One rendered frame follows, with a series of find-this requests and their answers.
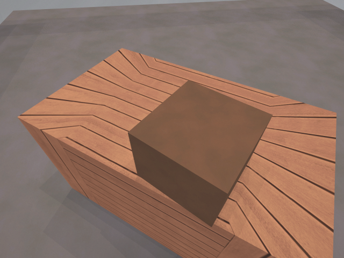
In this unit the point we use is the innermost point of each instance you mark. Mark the pedestal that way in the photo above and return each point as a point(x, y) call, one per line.
point(282, 206)

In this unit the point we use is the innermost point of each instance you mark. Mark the carton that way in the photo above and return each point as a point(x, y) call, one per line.
point(195, 145)

